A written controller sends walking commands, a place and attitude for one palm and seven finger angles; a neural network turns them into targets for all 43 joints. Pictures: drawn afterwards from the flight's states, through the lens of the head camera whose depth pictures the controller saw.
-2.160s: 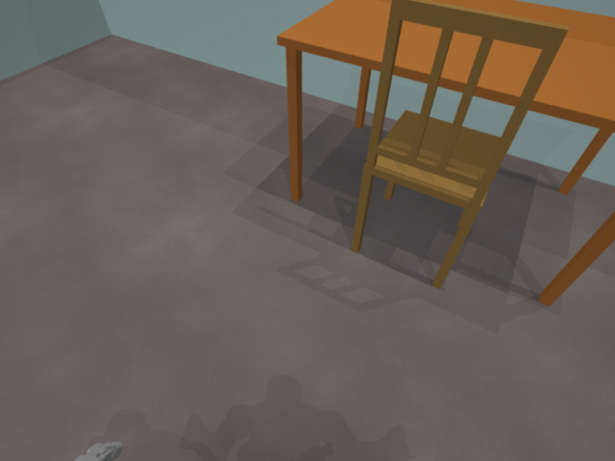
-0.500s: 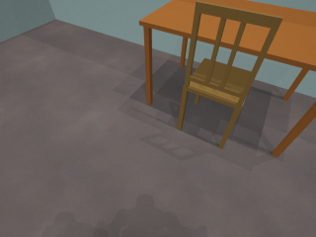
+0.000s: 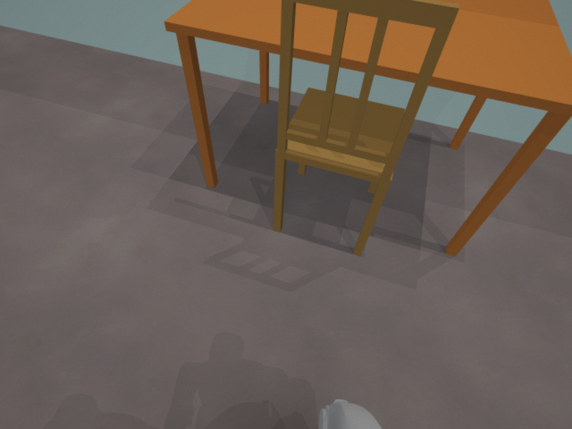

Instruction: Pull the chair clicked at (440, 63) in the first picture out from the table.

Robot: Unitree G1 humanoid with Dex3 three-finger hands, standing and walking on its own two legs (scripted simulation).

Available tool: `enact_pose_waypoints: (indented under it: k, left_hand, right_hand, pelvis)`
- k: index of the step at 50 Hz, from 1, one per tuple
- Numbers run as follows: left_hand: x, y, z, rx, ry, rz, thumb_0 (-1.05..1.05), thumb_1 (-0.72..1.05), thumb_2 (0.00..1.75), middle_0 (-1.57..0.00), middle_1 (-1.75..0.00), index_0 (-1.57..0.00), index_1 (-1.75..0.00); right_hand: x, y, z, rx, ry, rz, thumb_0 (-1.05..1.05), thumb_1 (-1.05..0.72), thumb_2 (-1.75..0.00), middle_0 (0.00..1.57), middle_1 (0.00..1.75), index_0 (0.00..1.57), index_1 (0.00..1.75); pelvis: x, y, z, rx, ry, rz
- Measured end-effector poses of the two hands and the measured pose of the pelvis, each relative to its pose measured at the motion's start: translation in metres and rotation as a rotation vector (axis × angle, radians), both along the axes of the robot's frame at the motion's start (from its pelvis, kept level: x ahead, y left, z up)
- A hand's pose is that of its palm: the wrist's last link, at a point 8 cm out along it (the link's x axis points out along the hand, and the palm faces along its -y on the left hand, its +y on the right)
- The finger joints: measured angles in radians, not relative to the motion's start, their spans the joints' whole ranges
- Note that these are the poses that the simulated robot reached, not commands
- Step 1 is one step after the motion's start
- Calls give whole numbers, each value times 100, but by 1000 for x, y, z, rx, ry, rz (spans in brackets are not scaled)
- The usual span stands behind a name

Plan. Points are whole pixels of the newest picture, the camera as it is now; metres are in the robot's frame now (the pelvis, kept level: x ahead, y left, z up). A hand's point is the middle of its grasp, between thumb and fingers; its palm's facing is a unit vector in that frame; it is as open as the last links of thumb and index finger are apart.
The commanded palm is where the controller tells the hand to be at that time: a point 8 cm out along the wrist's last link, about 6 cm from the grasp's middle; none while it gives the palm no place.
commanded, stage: walk to a spot facing it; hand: left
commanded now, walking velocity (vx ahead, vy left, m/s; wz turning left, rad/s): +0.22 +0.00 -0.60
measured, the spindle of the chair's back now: (331, 84) +0.92 -0.08 -0.03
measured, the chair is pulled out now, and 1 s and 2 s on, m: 0.00 0.00 0.00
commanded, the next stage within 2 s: turn to face it in 0.04 s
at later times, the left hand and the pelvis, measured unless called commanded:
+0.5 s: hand (212, 349) +0.26 +0.14 -0.15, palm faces -0.15 -0.97 -0.21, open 7.3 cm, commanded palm none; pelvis +0.15 -0.03 +0.01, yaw -11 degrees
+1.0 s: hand (239, 292) +0.38 +0.11 -0.17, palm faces -0.32 -0.94 -0.15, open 7.3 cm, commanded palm none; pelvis +0.29 -0.05 +0.01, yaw -18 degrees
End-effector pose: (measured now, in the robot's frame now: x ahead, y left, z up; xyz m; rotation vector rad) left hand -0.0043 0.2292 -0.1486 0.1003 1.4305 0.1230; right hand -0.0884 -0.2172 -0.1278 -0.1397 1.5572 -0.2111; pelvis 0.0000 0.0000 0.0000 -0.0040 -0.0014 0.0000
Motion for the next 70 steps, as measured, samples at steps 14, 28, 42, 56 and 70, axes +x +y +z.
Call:
enact_pose_waypoints:
  k: [14, 28, 42, 56, 70]
  left_hand:
    - [222, -23, 10, 99, -268, -206, 0, 92, 90, -19, -30, -20, -30]
    - [269, -35, 27, 32, -264, -205, 0, 92, 90, -20, -30, -21, -30]
    - [302, -15, 12, 3, -42, -239, 1, 91, 90, -19, -30, -20, -30]
    - [472, -126, 0, 10, -216, -386, 0, 93, 90, -19, -30, -20, -30]
    - [501, -149, 11, 6, -175, -304, 0, 94, 90, -20, -30, -20, -30]
  right_hand:
    - [124, -41, -24, -1, -91, -134, 1, -90, -90, 20, 30, 20, 30]
    - [300, -41, 8, -14, -435, -75, 0, -91, -90, 20, 30, 20, 30]
    - [241, -16, 17, -70, -151, -215, -1, -92, -90, 20, 30, 20, 30]
    - [225, -28, -10, 86, 142, -415, 0, -90, -90, 20, 30, 20, 30]
    - [450, -140, 2, -70, -285, -248, 2, -96, -90, 20, 30, 20, 30]
  pelvis:
    - [95, -35, -11, -2, -19, -134]
    - [160, -23, 9, -2, 16, -198]
    - [242, -17, 15, -3, 21, -264]
    - [325, -97, -11, -1, -1, -318]
    - [402, -122, 9, -47, -7, -301]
